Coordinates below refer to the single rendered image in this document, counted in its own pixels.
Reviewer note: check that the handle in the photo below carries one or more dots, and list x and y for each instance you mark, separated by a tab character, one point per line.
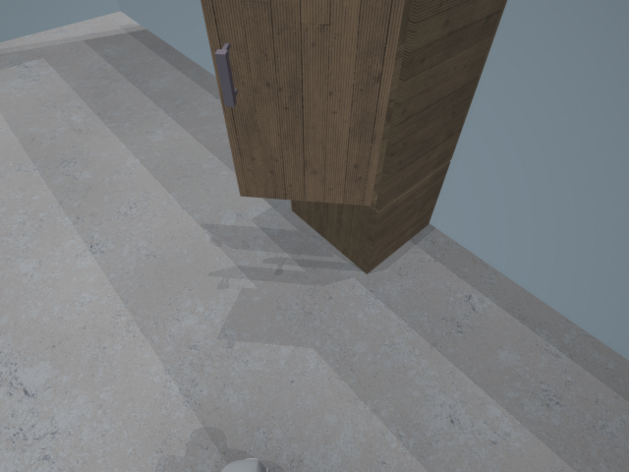
225	76

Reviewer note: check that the cupboard door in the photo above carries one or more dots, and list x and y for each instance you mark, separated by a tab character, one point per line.
313	80

